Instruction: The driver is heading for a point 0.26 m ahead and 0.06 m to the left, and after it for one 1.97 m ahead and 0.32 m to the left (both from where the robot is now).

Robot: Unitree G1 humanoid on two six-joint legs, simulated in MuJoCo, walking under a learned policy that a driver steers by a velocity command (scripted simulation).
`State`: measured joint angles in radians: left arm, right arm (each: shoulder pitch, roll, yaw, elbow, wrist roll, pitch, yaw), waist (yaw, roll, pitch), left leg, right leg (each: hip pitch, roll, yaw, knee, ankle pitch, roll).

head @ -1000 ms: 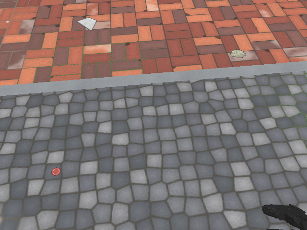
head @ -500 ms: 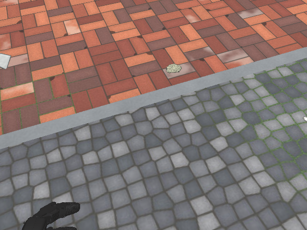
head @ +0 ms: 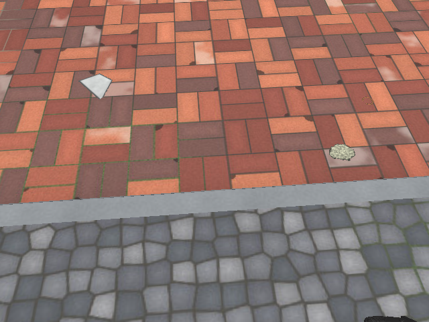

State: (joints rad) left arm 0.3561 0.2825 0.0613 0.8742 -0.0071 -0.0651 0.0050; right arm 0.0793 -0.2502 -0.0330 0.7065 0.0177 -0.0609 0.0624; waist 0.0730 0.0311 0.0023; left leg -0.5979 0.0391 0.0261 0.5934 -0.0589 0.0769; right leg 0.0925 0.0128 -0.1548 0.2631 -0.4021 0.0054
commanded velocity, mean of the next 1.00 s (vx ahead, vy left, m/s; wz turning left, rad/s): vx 0.14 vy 0.00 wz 0.31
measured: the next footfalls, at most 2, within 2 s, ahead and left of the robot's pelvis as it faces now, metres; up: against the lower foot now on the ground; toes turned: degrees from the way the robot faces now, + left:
left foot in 0.04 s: +0.19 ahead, +0.11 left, +0.00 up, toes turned +3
right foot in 0.50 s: +0.37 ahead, -0.06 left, +0.00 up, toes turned +20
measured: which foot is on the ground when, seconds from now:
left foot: up 0.00-0.02, down 0.04-0.52, up 0.54-0.78, down 0.80-1.00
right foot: down 0.00-0.04, up 0.06-0.48, down 0.50-1.00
